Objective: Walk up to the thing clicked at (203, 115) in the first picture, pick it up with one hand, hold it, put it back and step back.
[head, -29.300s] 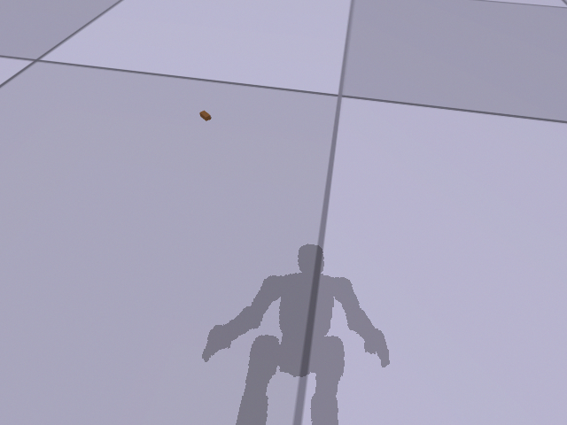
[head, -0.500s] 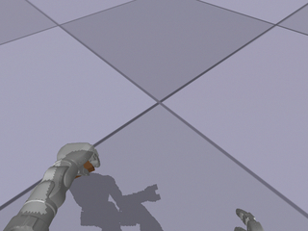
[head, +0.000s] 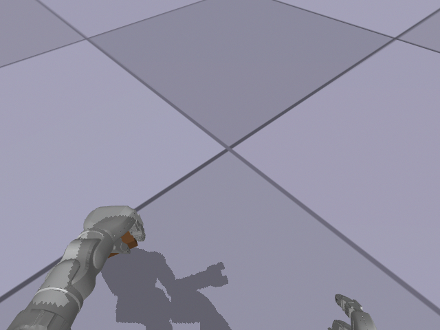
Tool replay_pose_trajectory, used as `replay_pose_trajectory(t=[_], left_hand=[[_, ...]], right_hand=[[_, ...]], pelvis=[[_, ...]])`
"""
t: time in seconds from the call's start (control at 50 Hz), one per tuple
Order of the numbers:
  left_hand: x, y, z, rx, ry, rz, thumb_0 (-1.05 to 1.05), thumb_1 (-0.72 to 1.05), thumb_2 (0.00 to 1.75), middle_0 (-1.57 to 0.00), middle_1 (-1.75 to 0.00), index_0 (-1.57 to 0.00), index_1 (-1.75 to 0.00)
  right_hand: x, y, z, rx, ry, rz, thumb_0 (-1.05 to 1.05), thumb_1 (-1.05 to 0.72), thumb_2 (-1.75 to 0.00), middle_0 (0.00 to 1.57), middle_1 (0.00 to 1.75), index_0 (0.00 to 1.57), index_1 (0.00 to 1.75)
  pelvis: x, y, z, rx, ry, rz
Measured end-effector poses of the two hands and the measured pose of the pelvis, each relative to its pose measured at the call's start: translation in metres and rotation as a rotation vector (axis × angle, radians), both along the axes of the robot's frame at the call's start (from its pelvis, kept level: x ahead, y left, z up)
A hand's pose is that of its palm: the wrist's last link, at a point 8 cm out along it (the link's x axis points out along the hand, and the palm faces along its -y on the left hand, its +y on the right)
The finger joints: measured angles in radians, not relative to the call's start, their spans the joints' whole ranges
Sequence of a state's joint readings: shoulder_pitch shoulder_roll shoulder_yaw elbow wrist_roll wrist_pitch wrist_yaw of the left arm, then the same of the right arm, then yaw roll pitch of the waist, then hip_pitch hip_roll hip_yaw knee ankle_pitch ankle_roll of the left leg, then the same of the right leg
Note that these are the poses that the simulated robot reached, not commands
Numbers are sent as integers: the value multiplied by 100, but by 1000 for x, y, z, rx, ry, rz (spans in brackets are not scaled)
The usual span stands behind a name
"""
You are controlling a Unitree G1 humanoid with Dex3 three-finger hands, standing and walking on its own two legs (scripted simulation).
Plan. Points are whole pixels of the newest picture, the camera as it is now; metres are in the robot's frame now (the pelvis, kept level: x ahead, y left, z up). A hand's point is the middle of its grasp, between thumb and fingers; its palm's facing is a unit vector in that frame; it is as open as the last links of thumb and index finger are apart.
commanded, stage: hold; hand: left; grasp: from above
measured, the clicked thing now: (119, 242) +0.31 +0.23 -0.07
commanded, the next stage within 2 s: crouch in 0.36 s
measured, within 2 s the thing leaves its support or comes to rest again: neither
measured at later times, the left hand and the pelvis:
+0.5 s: hand (116, 244) +0.29 +0.22 -0.03, palm faces -0.45 -0.05 -0.89, open 4.7 cm; pelvis +0.00 +0.00 +0.00, yaw +0 degrees
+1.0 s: hand (128, 262) +0.31 +0.24 -0.18, palm faces -0.42 +0.05 -0.91, open 4.8 cm; pelvis -0.04 +0.00 -0.09, yaw +1 degrees
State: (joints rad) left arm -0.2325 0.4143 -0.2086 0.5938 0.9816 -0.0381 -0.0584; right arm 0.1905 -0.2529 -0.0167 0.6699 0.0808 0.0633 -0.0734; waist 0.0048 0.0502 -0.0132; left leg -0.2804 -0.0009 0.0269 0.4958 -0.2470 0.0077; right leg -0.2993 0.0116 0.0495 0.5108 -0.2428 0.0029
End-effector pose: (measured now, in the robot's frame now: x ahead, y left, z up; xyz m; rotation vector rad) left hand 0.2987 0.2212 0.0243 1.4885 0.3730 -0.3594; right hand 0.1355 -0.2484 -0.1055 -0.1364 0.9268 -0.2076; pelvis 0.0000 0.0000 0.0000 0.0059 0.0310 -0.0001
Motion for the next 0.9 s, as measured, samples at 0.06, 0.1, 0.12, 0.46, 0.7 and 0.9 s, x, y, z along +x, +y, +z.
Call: replay_pose_trajectory(t=[0.06, 0.1, 0.12, 0.46, 0.7, 0.9], left_hand=[[-1, 1, 0, 4, 3, -3, -8, 66, 0, -106, -3, -122, -6], [0, 1, 0, 4, 1, -4, -8, 66, 0, -106, -3, -122, -6], [0, 1, 0, 2, -1, -2, -8, 66, 0, -106, -3, -122, -6], [-1, 3, 1, 3, -2, -1, -8, 66, 0, -106, -3, -122, -6], [-6, 6, -20, 9, -8, -4, -8, 67, 0, -105, -3, -120, -5], [6, 15, -96, 78, -31, -26, -8, 67, 0, -105, -3, -121, -6]], right_hand=[[0, 0, 0, -1, 6, -1, 1, -91, -90, 20, 30, 20, 30], [-1, -1, -1, -1, 10, -3, 1, -91, -90, 20, 30, 20, 30], [-1, -1, -1, -2, 12, -4, 1, -91, -90, 20, 30, 20, 30], [-5, -2, 0, 0, 21, -14, 1, -91, -90, 20, 30, 20, 30], [-9, -3, -3, -14, 39, -4, 1, -90, -90, 20, 30, 20, 30], [-44, -18, -49, -78, 136, 18, 1, -90, -89, 20, 30, 20, 30]], pelvis=[[0, 0, 0, 0, -1, 0], [0, 0, 0, 0, -1, 2], [0, 0, 1, 0, -1, 2], [1, 0, 2, 0, -5, -1], [-5, 0, -3, 0, 22, 8], [-27, 0, -51, -16, 191, 25]])
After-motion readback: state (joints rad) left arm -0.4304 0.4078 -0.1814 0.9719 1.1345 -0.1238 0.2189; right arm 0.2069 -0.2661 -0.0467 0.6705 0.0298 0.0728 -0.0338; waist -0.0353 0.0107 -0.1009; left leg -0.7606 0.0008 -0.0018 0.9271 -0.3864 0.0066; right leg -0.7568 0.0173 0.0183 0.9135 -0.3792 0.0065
